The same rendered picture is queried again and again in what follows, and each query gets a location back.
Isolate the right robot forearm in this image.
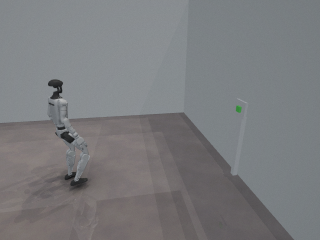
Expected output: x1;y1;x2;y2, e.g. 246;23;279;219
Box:
63;118;79;139

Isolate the robot right upper arm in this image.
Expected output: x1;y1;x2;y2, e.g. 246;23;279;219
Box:
58;99;68;124

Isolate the robot left upper arm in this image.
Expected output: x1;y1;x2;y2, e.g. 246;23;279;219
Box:
47;96;52;117

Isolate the right robot hand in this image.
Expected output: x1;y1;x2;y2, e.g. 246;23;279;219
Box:
75;136;88;151

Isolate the robot left foot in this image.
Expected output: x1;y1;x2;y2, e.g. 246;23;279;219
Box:
65;172;77;180

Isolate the button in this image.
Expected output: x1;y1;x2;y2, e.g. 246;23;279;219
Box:
236;105;242;113

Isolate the panel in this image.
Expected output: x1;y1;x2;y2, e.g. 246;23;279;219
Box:
230;98;249;176

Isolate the robot right shin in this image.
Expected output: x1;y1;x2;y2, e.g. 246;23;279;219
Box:
74;153;90;181

